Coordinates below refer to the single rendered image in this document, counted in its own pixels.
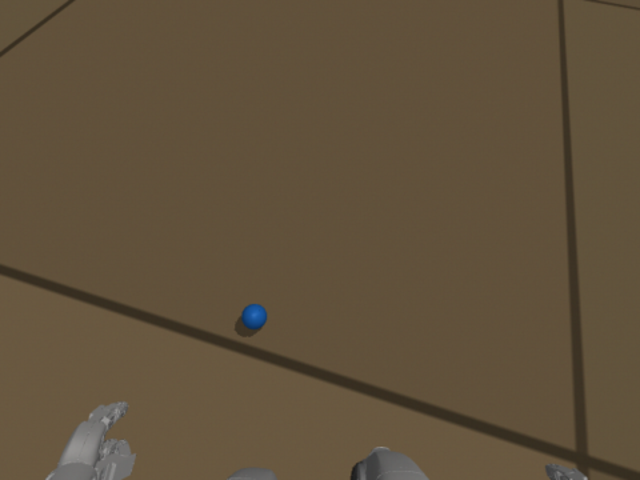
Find ball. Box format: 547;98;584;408
242;304;267;329

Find right robot hand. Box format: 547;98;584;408
545;464;588;480

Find left robot arm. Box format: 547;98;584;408
45;462;97;480

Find left robot hand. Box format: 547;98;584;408
57;401;136;480

